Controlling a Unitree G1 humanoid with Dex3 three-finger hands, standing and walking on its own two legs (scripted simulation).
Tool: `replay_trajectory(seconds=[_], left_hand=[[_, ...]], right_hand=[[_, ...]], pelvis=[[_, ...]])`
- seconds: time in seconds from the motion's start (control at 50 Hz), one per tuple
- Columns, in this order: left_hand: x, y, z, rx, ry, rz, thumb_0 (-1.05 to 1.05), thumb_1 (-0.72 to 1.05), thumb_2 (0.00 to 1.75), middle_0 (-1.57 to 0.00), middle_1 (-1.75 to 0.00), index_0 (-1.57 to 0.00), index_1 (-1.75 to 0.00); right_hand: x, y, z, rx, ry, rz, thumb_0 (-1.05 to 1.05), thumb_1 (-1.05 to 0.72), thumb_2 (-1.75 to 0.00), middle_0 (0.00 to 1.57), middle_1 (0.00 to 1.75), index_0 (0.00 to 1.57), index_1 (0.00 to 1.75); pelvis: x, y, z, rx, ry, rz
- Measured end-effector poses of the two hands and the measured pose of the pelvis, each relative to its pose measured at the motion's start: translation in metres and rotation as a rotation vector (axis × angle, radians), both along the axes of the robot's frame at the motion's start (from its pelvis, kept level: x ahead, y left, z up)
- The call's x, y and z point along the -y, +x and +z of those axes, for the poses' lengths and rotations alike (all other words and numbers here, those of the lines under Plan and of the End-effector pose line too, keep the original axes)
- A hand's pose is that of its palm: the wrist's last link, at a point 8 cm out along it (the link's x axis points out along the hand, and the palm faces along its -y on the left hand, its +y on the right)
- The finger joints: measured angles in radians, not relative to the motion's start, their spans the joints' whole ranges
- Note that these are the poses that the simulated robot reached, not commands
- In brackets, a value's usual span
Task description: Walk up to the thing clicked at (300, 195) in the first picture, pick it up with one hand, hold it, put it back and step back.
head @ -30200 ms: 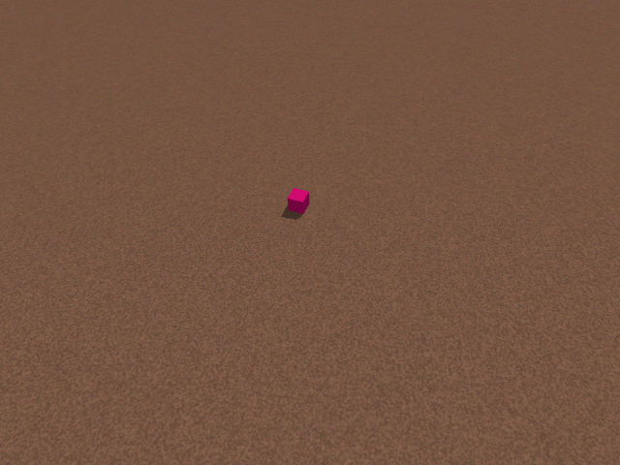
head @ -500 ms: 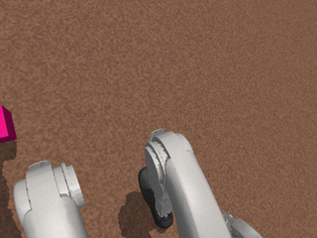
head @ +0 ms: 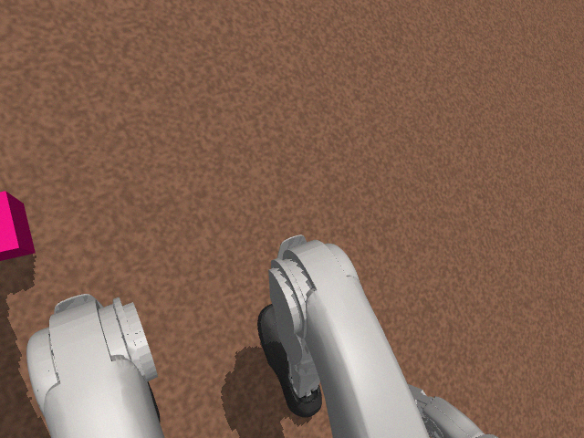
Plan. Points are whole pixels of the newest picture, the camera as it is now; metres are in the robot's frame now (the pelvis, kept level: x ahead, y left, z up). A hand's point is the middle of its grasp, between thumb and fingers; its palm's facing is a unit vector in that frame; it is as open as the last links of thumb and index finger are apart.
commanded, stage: open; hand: left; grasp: from above
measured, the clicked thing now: out of the picture +0.42 +0.30 -0.26
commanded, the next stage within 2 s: withdraw in 0.08 s
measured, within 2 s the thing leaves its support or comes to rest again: neither
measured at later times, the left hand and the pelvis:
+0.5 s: hand out of the picture +0.44 +0.33 -0.18, palm faces -0.27 -0.11 -0.96, open 14.3 cm; pelvis +0.00 +0.00 +0.01, yaw +1 degrees
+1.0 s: hand out of the picture +0.37 +0.31 -0.07, palm faces -0.53 -0.12 -0.84, open 13.8 cm; pelvis -0.02 -0.01 +0.08, yaw +8 degrees
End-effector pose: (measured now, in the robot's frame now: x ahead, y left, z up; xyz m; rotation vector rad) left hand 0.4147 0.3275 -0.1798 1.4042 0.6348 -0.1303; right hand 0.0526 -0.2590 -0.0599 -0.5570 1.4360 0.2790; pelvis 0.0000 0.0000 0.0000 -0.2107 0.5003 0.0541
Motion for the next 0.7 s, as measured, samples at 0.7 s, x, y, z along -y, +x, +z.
replay_trajectory(seconds=[0.7], left_hand=[[-0.021, 0.003, 0.176, 0.099, 0.127, 0.013, 0.0, -0.57, 1.04, -0.11, -0.99, -0.08, -1.03]], right_hand=[[-0.01, 0.067, 0.005, 0.192, 0.1, -0.175, 0.0, -0.92, -0.91, 0.2, 0.3, 0.2, 0.3]], pelvis=[[0.0, -0.003, 0.054, -0.091, 0.058, 0.05]])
